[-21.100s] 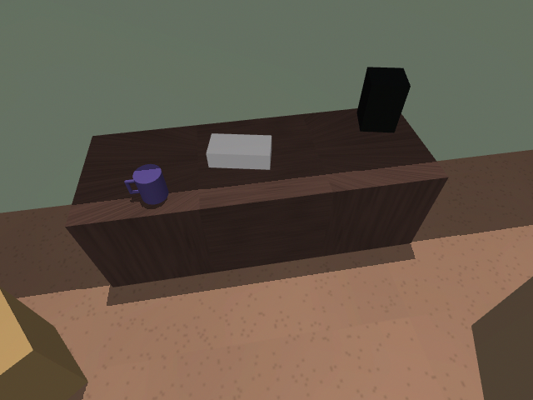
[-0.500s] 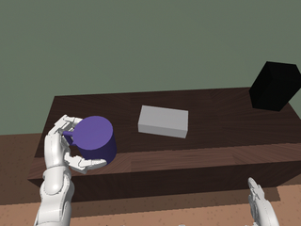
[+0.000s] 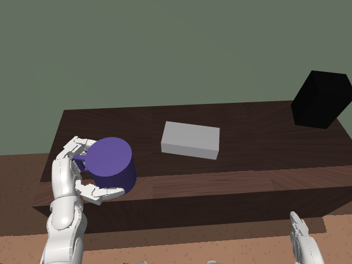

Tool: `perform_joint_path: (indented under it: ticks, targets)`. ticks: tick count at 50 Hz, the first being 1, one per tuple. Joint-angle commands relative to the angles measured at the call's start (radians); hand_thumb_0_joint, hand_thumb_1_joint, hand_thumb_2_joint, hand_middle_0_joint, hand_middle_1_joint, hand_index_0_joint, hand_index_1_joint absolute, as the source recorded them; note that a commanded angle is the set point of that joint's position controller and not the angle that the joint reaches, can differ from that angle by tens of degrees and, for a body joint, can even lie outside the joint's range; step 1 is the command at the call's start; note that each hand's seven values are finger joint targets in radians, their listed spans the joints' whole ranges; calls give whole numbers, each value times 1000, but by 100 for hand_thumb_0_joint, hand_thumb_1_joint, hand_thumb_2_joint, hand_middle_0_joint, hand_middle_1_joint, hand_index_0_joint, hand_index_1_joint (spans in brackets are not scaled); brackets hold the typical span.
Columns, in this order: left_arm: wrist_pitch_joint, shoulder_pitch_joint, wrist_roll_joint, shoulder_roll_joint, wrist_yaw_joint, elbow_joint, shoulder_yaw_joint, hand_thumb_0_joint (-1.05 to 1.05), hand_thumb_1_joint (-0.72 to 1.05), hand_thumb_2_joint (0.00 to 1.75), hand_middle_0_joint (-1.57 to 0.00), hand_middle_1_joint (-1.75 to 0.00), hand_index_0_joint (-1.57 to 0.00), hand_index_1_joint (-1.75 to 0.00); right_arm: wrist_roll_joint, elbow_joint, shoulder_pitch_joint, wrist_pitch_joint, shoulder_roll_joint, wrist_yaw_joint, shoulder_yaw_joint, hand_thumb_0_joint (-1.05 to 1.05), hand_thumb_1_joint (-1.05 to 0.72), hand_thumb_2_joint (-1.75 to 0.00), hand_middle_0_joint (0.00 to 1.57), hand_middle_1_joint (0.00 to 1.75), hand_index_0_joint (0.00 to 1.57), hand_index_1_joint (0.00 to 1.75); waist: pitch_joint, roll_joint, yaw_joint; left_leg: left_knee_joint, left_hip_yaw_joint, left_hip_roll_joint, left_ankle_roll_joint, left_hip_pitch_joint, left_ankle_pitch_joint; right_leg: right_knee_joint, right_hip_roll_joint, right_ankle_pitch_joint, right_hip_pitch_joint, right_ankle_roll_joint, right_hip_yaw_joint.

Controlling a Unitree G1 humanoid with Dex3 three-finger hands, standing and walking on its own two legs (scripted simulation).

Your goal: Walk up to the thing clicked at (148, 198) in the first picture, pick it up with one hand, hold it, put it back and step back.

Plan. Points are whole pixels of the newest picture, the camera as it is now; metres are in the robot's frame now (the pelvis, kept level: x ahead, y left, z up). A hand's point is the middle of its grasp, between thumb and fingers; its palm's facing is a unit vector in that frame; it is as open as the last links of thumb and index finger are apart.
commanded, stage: hold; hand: left
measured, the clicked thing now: (105, 167) +0.32 +0.16 +0.05
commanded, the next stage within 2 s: crouch in 1.52 s
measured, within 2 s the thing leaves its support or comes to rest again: neither
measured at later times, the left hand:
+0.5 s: hand (94, 164) +0.32 +0.18 +0.06, palm faces +0.24 -0.97 -0.03, open 11.6 cm
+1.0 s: hand (90, 162) +0.33 +0.19 +0.06, palm faces +0.25 -0.97 -0.01, open 11.6 cm
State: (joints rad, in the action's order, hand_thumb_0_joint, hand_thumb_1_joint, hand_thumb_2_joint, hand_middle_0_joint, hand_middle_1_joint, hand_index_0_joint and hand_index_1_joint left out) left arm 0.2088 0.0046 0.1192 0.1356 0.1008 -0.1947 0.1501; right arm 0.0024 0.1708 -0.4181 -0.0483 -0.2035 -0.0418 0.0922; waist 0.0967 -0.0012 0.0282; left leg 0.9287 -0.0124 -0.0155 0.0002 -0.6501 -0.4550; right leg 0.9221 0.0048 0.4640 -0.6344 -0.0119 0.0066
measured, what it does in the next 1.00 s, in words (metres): stands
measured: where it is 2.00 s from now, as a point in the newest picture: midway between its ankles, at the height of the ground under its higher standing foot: outside the picture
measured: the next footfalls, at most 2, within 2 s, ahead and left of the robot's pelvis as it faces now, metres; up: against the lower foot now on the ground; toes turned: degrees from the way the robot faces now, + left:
none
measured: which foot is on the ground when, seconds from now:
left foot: down 0.00-1.00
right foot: down 0.00-1.00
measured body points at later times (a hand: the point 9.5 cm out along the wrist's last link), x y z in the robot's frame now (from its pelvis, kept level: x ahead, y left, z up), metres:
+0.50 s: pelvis +0.00 +0.00 +0.00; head +0.04 +0.00 +0.45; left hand +0.30 +0.23 +0.07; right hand +0.15 -0.26 -0.04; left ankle +0.00 +0.12 -0.69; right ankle +0.00 -0.13 -0.69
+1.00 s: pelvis +0.00 +0.00 +0.00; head +0.04 +0.00 +0.45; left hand +0.31 +0.24 +0.07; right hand +0.16 -0.26 -0.04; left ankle +0.00 +0.12 -0.69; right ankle +0.00 -0.13 -0.69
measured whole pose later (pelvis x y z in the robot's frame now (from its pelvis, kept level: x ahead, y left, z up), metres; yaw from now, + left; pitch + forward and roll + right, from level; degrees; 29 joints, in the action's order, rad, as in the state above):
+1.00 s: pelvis +0.00 +0.00 +0.00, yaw +0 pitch +10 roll +0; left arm 0.23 -0.05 0.13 0.15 0.08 -0.26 0.18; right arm 0.01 0.20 -0.39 -0.04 -0.21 -0.04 0.09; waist 0.11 0.00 0.03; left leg 0.91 -0.01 -0.01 0.00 -0.63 -0.44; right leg 0.90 0.01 0.45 -0.61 -0.01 0.00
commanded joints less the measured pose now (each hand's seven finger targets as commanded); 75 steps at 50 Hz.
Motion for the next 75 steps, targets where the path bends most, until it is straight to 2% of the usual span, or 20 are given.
perform_joint_path:
  ticks: [1,4,5,10,17,22,28,29,31,33,34,36,39,41,42,49,51,57,70,75]
  targets:
    - [113,-338,27,143,10,339,65,0,-13,119,-123,-140,-126,-140,-8,-189,49,61,-129,-20,57,0,52,-6,5,5,5,5,314,-23,-2,-123,7,10,1,186,307,-121,-9,-344,143,9,-8]
    - [98,-290,29,142,4,237,75,0,-16,119,-123,-141,-126,-141,-6,-177,15,55,-177,-26,103,0,52,-6,5,5,5,5,275,22,22,-129,7,8,5,184,300,-130,-12,-345,131,5,-12]
    - [103,-355,28,131,-1,309,54,0,-12,119,-123,-140,-126,-141,-3,-156,0,54,-102,-17,37,0,52,-6,5,5,5,5,275,-14,12,-132,5,10,5,185,294,-131,-11,-340,130,7,-12]
    - [80,-266,36,88,-27,168,30,0,-8,120,-125,-141,-128,-141,4,-157,15,55,-128,-9,58,0,52,-6,5,5,5,5,193,14,12,-141,3,12,5,147,280,-138,-12,-320,105,8,-23]
    - [113,-363,30,150,-2,336,71,0,-10,117,-122,-137,-124,-138,-3,-168,74,70,-140,-11,72,0,52,-6,5,5,5,5,308,-54,-21,-144,12,12,-5,192,288,-118,-13,-302,134,18,-22]
    - [118,-379,35,153,9,373,68,0,-16,118,-121,-139,-124,-140,-6,-193,56,65,-138,-24,66,0,51,-6,5,5,5,5,345,-12,3,-131,12,10,2,211,324,-124,-11,-356,169,11,-11]
    - [83,-293,42,95,-27,163,43,0,-12,120,-123,-139,-125,-140,3,-90,8,53,-97,-14,33,0,52,-6,5,5,5,5,187,23,10,-137,2,12,11,136,253,-150,-7,-309,93,4,-16]
    - [76,-263,44,110,-32,124,62,0,-11,120,-124,-139,-126,-140,3,-118,19,56,-145,-17,70,0,52,-6,5,5,5,5,190,37,17,-137,-2,12,11,131,245,-153,-6,-300,89,4,-15]
    - [78,-308,34,119,-37,171,52,0,-12,119,-123,-138,-125,-139,4,-130,37,58,-113,-10,37,0,52,-6,5,5,5,5,195,-8,1,-150,-3,15,8,135,222,-154,-5,-270,91,10,-16]
    - [82,-273,36,117,-35,195,51,0,-8,121,-123,-139,-126,-140,2,-143,29,60,-159,-11,79,0,53,-6,5,5,5,5,251,-7,-3,-153,2,14,4,170,267,-141,-9,-300,123,14,-21]
    - [96,-329,36,107,-32,282,30,0,-6,118,-123,-137,-125,-137,0,-89,15,59,-99,-6,40,0,53,-6,5,5,5,5,259,-63,-16,-143,-3,20,2,173,289,-136,-8,-322,123,16,-17]
    - [103,-311,41,137,-22,313,62,0,-9,117,-122,-137,-124,-137,-3,-140,52,66,-156,-13,85,0,52,-6,5,5,5,5,337,-31,-12,-124,2,15,3,213,371,-123,-11,-396,160,12,-18]
    - [121,-396,37,136,-2,393,49,0,-16,117,-121,-137,-123,-138,-6,-188,99,78,-110,-14,30,0,50,-6,5,5,5,5,337,-32,-7,-122,5,12,3,209,349,-121,-10,-382,168,12,-14]
    - [115,-340,34,167,9,275,90,0,-20,118,-119,-137,-122,-138,-9,-172,96,70,-186,-29,102,0,50,-6,5,5,5,5,308,20,8,-129,13,7,3,187,313,-126,-10,-341,146,10,-12]
    - [114,-344,33,143,7,271,70,0,-19,118,-118,-137,-120,-138,-9,-171,68,66,-149,-26,61,0,51,-6,5,5,5,5,287,24,4,-141,16,5,0,183,307,-127,-11,-330,149,12,-17]
    - [106,-297,43,113,-33,161,61,0,-9,121,-122,-139,-125,-140,2,-90,-22,54,-115,-10,54,0,52,-6,5,5,5,5,216,8,16,-141,0,15,9,154,257,-148,-8,-308,96,7,-19]
    - [101,-302,40,83,-44,208,7,0,-8,120,-122,-138,-124,-139,4,-104,9,62,-117,-7,50,0,52,-6,5,5,5,5,214,-28,7,-147,-3,18,6,166,266,-147,-9,-311,91,12,-19]
    - [126,-373,39,161,-8,309,85,0,-14,120,-122,-139,-124,-140,-3,-166,89,78,-154,-15,77,0,51,-6,5,5,5,5,315,-32,-16,-150,18,8,-4,197,295,-125,-14,-305,140,20,-25]
    - [85,-298,38,132,-36,147,71,0,-12,122,-122,-139,-124,-140,4,-88,14,48,-127,-12,60,0,52,-6,5,5,5,5,197,-1,3,-150,3,11,5,149,272,-146,-8,-305,95,12,-19]
    - [109,-366,47,121,-37,254,51,0,-11,119,-122,-137,-124,-138,1,-133,61,65,-132,-8,59,0,52,-6,5,5,5,5,277,-17,-3,-138,3,16,6,181,294,-138,-10,-331,128,12,-18]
